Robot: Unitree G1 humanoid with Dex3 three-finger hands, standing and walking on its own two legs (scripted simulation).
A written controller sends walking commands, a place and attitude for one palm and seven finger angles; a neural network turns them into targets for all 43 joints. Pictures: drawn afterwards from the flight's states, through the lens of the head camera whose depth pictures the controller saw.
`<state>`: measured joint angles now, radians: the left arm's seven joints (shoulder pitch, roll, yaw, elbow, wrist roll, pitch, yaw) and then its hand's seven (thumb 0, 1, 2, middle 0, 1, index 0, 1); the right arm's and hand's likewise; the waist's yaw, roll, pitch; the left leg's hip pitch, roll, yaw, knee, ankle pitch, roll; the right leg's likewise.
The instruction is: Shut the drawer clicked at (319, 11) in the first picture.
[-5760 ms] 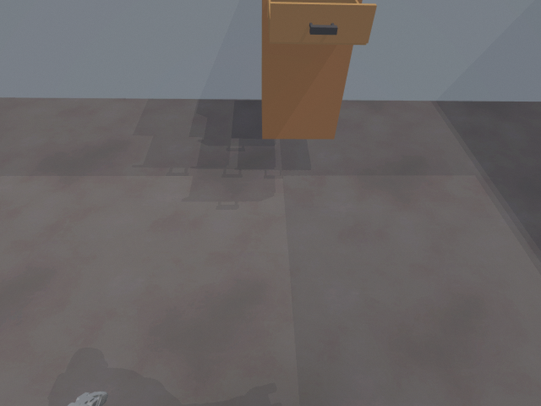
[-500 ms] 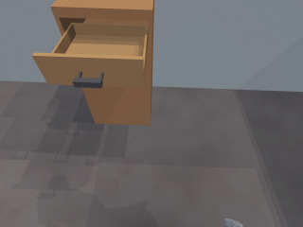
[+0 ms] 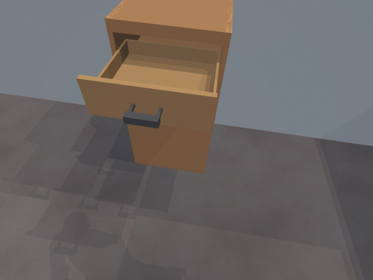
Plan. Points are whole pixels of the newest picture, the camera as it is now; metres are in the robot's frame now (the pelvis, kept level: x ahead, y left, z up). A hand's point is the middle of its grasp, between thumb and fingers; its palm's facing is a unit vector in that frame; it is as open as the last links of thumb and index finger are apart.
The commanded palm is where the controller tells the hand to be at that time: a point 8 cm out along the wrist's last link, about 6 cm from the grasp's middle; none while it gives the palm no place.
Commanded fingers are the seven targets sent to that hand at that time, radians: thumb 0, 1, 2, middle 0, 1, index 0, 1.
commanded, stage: take the last steps up to it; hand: left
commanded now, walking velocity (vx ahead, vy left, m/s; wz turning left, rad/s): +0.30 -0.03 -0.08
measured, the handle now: (144, 114) +0.54 +0.18 +0.02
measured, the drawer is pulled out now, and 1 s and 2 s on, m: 0.30 0.30 0.30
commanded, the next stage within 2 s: come to a stop and stand still in 0.50 s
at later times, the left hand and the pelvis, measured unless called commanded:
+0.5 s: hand (144, 219) +0.29 +0.15 -0.15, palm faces -0.08 -0.97 -0.21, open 7.4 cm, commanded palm none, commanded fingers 0.00 0.90 0.90 -0.20 -0.30 -0.20 -0.30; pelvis +0.16 -0.02 +0.00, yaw -4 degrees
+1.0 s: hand (131, 241) +0.24 +0.17 -0.17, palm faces +0.01 -0.98 -0.22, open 7.4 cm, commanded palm none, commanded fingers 0.00 0.90 0.90 -0.20 -0.30 -0.20 -0.30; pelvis +0.22 -0.02 +0.01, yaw -4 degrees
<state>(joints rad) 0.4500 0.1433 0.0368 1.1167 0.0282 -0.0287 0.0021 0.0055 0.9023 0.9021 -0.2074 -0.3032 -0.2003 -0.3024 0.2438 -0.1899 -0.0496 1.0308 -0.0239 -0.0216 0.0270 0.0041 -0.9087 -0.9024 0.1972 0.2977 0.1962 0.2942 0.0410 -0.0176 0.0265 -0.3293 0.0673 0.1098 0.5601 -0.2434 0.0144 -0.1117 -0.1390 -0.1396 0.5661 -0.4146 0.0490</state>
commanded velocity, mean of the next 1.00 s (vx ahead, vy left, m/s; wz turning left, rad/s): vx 0.06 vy -0.03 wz -0.01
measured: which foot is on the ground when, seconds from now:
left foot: down 0.00-0.46, up 0.48-0.76, down 0.78-1.00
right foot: up 0.00-0.44, down 0.46-0.84, up 0.86-1.00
